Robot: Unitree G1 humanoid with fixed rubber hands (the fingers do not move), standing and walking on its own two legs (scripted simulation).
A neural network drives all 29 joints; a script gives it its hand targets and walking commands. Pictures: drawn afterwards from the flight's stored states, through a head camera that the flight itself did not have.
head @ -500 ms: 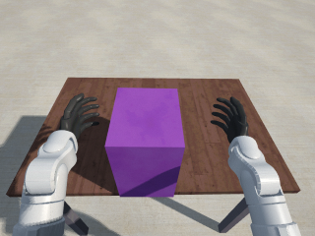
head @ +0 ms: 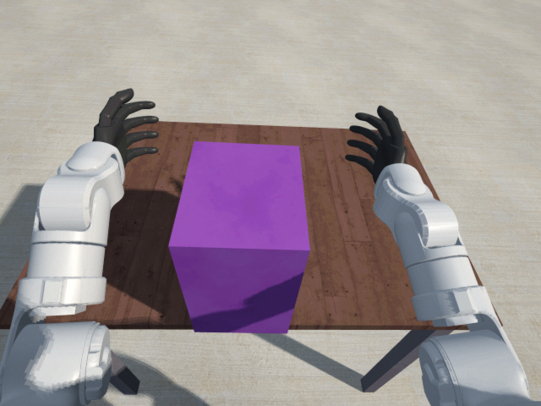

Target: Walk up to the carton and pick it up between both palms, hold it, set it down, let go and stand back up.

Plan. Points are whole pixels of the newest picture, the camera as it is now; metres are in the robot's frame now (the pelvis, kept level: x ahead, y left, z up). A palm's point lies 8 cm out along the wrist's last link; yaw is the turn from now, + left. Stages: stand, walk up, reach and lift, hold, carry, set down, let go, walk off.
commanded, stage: reach and lift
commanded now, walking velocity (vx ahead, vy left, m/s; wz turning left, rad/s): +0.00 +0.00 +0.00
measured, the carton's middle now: (243, 244) +0.37 +0.04 +0.03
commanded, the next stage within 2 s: none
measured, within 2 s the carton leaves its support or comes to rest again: neither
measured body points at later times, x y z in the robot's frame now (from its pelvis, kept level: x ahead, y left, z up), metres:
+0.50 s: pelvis +0.01 +0.01 +0.00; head +0.04 +0.04 +0.44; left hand +0.40 +0.20 +0.07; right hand +0.38 -0.14 +0.08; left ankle -0.03 +0.13 -0.75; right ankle +0.04 -0.12 -0.75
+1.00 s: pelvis +0.00 +0.01 +0.00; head +0.03 +0.03 +0.44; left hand +0.40 +0.17 +0.05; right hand +0.39 -0.12 +0.06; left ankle -0.03 +0.13 -0.75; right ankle +0.04 -0.13 -0.75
